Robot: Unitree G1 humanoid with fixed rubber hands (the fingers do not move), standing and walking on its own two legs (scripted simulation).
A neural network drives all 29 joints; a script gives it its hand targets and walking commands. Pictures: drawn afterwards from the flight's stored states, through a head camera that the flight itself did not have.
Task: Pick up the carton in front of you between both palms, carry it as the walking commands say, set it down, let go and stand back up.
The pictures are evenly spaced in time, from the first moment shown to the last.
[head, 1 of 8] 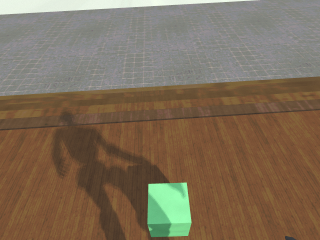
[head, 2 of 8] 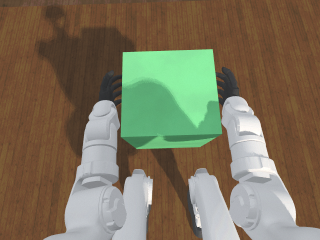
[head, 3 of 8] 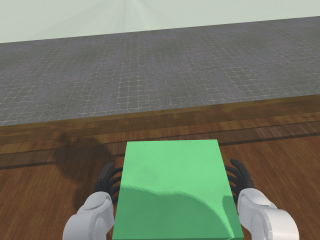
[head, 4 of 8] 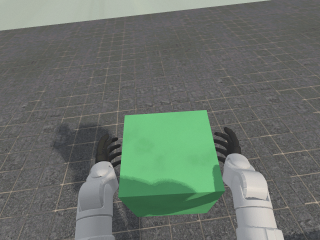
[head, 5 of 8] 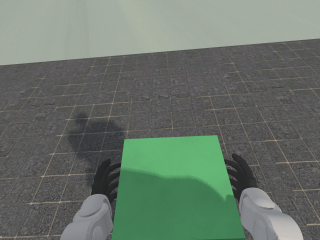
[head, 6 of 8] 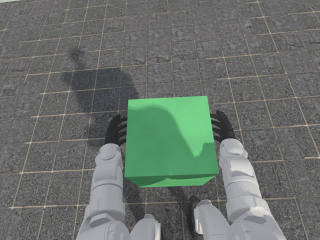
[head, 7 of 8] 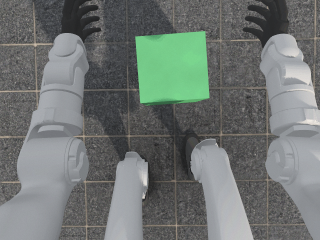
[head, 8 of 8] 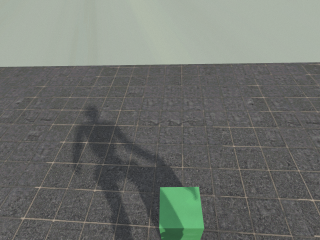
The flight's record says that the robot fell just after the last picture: no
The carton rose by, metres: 0.69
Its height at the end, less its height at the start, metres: -0.88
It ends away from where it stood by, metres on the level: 5.47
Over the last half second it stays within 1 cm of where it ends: yes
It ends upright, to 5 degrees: yes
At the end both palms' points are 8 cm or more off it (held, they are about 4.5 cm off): yes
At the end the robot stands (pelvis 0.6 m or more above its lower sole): yes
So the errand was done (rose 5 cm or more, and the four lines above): yes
